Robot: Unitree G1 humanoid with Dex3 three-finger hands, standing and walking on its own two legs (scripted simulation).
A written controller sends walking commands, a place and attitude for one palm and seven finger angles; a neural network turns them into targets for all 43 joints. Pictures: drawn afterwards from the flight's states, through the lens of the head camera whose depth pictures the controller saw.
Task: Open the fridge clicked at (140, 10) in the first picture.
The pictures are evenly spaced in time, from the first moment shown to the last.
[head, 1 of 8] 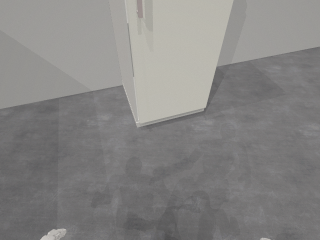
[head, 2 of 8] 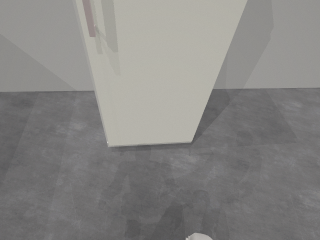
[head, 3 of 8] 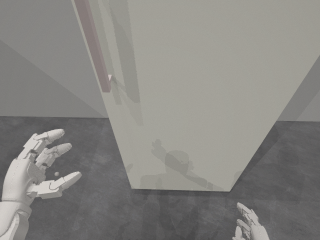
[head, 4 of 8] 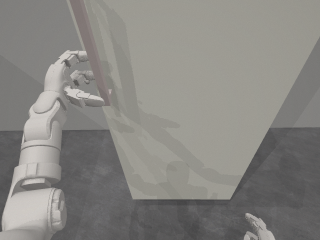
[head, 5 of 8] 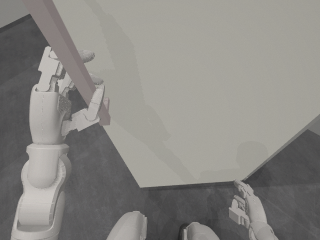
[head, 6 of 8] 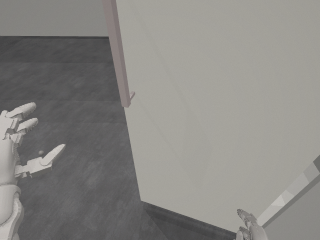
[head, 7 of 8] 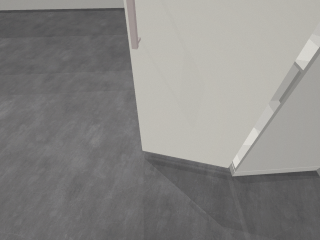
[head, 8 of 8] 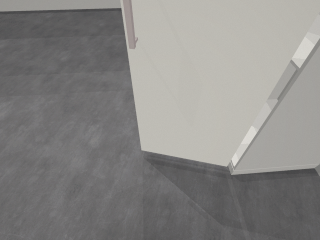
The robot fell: no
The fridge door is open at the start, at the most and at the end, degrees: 0 80 73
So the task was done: yes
